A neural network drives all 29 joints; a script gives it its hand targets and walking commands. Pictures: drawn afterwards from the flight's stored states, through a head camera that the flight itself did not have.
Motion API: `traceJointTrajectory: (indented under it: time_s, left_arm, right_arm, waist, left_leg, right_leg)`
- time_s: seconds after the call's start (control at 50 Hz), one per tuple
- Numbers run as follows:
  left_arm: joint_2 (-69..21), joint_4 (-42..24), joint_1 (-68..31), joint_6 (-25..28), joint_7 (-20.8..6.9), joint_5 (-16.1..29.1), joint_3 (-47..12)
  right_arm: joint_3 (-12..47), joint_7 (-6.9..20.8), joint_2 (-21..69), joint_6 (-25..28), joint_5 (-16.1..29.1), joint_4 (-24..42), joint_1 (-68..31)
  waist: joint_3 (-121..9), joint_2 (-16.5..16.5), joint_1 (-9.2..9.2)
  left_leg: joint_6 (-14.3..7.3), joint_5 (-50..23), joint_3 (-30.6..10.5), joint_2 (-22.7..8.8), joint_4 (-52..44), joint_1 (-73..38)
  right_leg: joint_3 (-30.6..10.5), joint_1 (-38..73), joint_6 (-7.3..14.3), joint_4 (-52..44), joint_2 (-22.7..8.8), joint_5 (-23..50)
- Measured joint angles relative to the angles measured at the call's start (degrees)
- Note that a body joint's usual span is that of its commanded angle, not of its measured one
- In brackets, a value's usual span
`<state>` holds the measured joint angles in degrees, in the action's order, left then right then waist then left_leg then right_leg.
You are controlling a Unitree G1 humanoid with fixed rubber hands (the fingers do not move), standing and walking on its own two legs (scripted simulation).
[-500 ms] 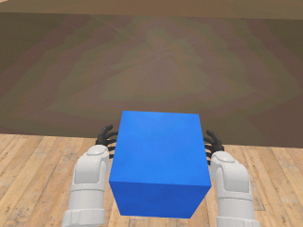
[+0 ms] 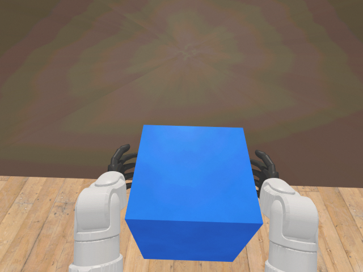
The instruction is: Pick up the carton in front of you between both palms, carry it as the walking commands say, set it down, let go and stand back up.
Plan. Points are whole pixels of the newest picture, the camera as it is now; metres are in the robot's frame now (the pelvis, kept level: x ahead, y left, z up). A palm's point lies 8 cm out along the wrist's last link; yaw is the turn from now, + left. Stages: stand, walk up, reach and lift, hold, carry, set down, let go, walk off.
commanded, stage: carry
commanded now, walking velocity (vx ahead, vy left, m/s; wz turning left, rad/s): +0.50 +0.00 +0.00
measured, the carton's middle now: (190, 197) +0.28 -0.01 +0.03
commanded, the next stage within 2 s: none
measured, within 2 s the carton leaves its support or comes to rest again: neither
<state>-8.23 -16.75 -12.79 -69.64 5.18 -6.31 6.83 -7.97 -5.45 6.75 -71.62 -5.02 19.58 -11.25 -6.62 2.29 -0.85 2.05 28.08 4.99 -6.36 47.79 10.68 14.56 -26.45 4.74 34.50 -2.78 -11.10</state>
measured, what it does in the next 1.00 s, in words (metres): walks ahead: left foot, then right foot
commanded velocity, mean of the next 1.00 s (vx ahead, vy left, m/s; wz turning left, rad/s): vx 0.50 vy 0.00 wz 0.00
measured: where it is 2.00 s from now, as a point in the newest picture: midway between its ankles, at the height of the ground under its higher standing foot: (185, 123)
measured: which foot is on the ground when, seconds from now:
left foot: up 0.00-0.38, down 0.40-0.90, up 0.92-1.00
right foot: down 0.00-0.42, up 0.44-0.86, down 0.88-1.00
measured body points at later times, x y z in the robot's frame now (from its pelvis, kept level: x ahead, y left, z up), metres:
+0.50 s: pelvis +0.33 +0.03 +0.01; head +0.33 +0.03 +0.46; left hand +0.61 +0.17 +0.06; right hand +0.60 -0.14 +0.07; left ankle +0.40 +0.10 -0.72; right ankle +0.15 -0.08 -0.63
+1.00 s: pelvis +0.65 -0.03 +0.01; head +0.68 -0.04 +0.45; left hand +0.99 +0.13 +0.14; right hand +1.00 -0.18 +0.13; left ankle +0.51 +0.10 -0.61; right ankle +0.72 -0.10 -0.72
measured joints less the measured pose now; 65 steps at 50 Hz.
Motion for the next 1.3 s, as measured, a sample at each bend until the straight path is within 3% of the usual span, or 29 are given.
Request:
traceJointTrajectory:
  time_s: [0.04, 0.1, 0.2, 0.36, 0.4, 0.42, 0.46, 0.5, 0.54, 0.62, 0.72, 0.84, 0.88, 0.9, 0.96, 1.02, 1.16, 1.24, 1.3]
  left_arm:
    - [0.02, 0.81, 0.15, -0.46, 0.01, -0.38, -0.11]
    - [0.25, -0.46, 1.6, -0.64, 0.02, 0.0, 0.33]
    - [0.36, -3.33, 2.16, 0.52, 0.05, 0.8, 0.89]
    - [0.4, -2.67, 2.42, 0.74, -0.16, 0.76, 0.11]
    - [0.49, -2.35, 2.63, 0.51, -0.22, 0.45, 0.15]
    - [0.59, -1.65, 2.58, 0.69, -0.24, 0.38, 0.64]
    - [0.62, -0.23, 2.84, 0.9, -0.25, 0.21, 1.47]
    - [0.55, 0.36, 3.35, 0.92, -0.26, -0.06, 1.38]
    - [0.63, 0.37, 3.69, 1.22, -0.27, -0.12, 0.66]
    - [0.66, -0.59, 4.31, 2.62, -0.29, -0.11, -0.79]
    - [0.74, -3.26, 5.19, 3.04, -0.3, -0.22, -1.59]
    - [0.59, -7.93, 1.0, 0.25, 0.28, 0.92, 0.44]
    - [1.18, -6.77, -3.67, -0.68, 0.5, 1.49, 1.07]
    - [1.55, -4.86, -6.52, -0.75, 0.88, 1.51, 1.1]
    - [3.52, 0.77, -14.4, -2.92, 2.41, 2.46, 1.54]
    - [5.65, 4.29, -19.74, -5.07, 3.08, 3.88, 3.15]
    - [8.76, 13.09, -31.77, -6.35, 3.18, 5.02, 6.72]
    - [9.65, 19.18, -37.29, -6.54, 3.18, 4.54, 7.73]
    - [9.98, 22.4, -39.88, -6.93, 3.18, 3.97, 8.37]
  right_arm:
    - [-0.45, -0.01, 0.15, -0.49, 0.09, -1.06, -0.18]
    - [-0.07, -0.06, 1.31, -0.18, -0.51, -1.21, 0.21]
    - [1.53, -0.06, 1.16, 1.27, -0.69, 0.63, 0.17]
    - [1.83, 0.18, 0.91, 1.63, -1.01, 1.47, 2.04]
    - [1.82, 0.34, 0.94, 1.6, -1.03, 0.48, 1.83]
    - [2.03, 0.44, 0.99, 2.2, -1.16, -0.97, 1.53]
    - [2.25, 0.48, 1.07, 2.88, -1.29, -3.83, 0.95]
    - [2.28, 0.48, 1.02, 3.13, -1.15, -4.74, 1.44]
    - [2.32, 0.48, 0.9, 3.52, -0.96, -4.09, 2.5]
    - [2.18, 0.48, 0.72, 4.73, -0.49, -1.83, 4.09]
    - [2.43, 0.49, 0.68, 5.04, -0.01, 0.45, 4.43]
    - [1.52, 0.24, 1.06, 2.23, 0.14, 4.35, -0.48]
    - [0.52, -0.14, -0.03, 0.76, 0.35, 4.73, -4.28]
    - [0.04, -0.36, -1.4, 0.03, 0.79, 3.73, -6.77]
    - [-1.28, -0.96, -4.87, -2.86, 2.17, -1.4, -14.65]
    - [-2.51, -1.3, -5.75, -5.06, 2.39, -6.4, -21.75]
    - [-4.74, -1.77, -7.77, -6.39, 1.94, -15.26, -34.04]
    - [-6.29, -1.8, -9.27, -6.62, 2.23, -20.89, -38.99]
    - [-7.46, -1.81, -9.74, -6.67, 2.28, -24.42, -41.52]
  waist:
    - [0.63, -0.8, 0.41]
    - [1.49, -1.66, 1.34]
    - [2.13, -2.6, 2.77]
    - [0.61, -2.87, 2.33]
    - [0.63, -3.35, 1.92]
    - [0.8, -4.45, 1.39]
    - [1.76, -4.52, 0.43]
    - [3.05, -3.68, -0.1]
    - [3.96, -3.15, -0.49]
    - [4.22, -2.27, -0.95]
    - [2.84, -2.22, -0.48]
    - [2.52, -2.17, 0.2]
    - [2.87, -1.27, 1.0]
    - [3.38, -0.21, 1.76]
    - [5.75, -0.34, 3.34]
    - [7.43, -0.72, 3.68]
    - [7.87, -1.25, 3.27]
    - [7.18, -1.32, 3.12]
    - [6.69, -2.0, 2.61]
  left_leg:
    - [-1.59, -2.02, -1.17, 1.2, 13.1, 8.02]
    - [-2.58, -7.73, -0.15, 1.2, 16.41, 16.82]
    - [-2.18, -14.53, 1.4, 0.87, 2.7, 23.77]
    - [-3.63, -24.13, 7.08, 2.85, -17.93, 20.79]
    - [-4.66, -23.62, 9.27, 4.02, -20.45, 17.0]
    - [-6.15, -22.5, 10.14, 4.49, -17.63, 17.08]
    - [-7.86, -18.36, 10.84, 4.32, -14.57, 16.3]
    - [-7.42, -17.14, 11.02, 4.01, -16.87, 13.32]
    - [-7.04, -17.14, 10.94, 4.12, -20.76, 9.85]
    - [-6.29, -16.58, 10.0, 4.09, -27.45, 3.14]
    - [-4.39, -13.44, 9.1, 4.09, -32.35, -5.28]
    - [-1.03, -4.53, 8.14, 3.82, -30.23, -14.18]
    - [-0.43, 1.35, 7.09, 2.02, -21.03, -13.65]
    - [-0.99, 1.51, 5.77, 0.37, -11.88, -10.38]
    - [-3.36, -1.11, -1.76, 2.34, 16.84, 4.21]
    - [-5.06, -6.38, -3.05, 2.79, 25.69, 16.04]
    - [-4.53, -12.88, -1.96, 1.4, 15.96, 31.33]
    - [-5.0, -15.84, -0.33, 1.59, 4.18, 32.37]
    - [-6.36, -16.49, 2.36, 3.43, -5.96, 28.99]
  right_leg:
    - [0.49, 2.57, 0.32, -1.69, 0.0, -2.57]
    - [0.48, 7.69, -0.49, -7.7, 0.47, -2.2]
    - [-0.55, 16.24, -1.41, -15.89, 0.68, -2.88]
    - [-1.67, 29.32, -5.52, -17.83, -0.17, -12.04]
    - [-2.68, 30.07, -6.56, -10.84, -1.58, -17.35]
    - [-3.56, 27.61, -6.55, -3.08, -3.39, -18.1]
    - [-8.54, 18.66, -5.92, 16.9, -3.21, -16.44]
    - [-10.83, 9.79, -4.69, 30.13, -1.98, -13.7]
    - [-10.84, 2.88, -3.97, 32.93, -2.03, -9.72]
    - [-9.58, -5.54, -4.25, 24.36, -2.85, -4.28]
    - [-7.42, -8.54, -4.93, 7.87, -3.29, 2.75]
    - [-3.49, -4.99, -2.94, -3.48, -1.67, 7.26]
    - [-1.91, -2.04, -1.7, -4.34, -0.23, 5.6]
    - [-1.32, -2.49, -0.54, -0.94, 0.25, 3.43]
    - [-1.3, -1.14, 1.48, 1.48, 0.43, -1.72]
    - [-1.72, 2.58, 1.1, -2.49, 0.9, -2.06]
    - [-2.92, 10.52, 0.79, -8.51, 1.54, -5.73]
    - [-3.83, 15.29, -0.02, -9.41, 1.71, -9.92]
    - [-4.56, 19.08, -1.55, -8.29, 1.02, -14.45]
